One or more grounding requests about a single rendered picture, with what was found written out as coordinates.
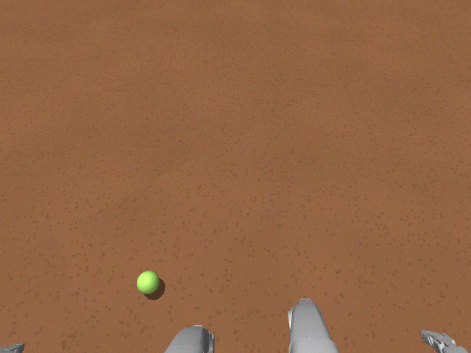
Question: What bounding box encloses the right robot hand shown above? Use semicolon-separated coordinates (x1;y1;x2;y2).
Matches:
420;330;469;353

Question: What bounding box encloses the ball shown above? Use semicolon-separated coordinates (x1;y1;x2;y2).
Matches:
137;271;160;294

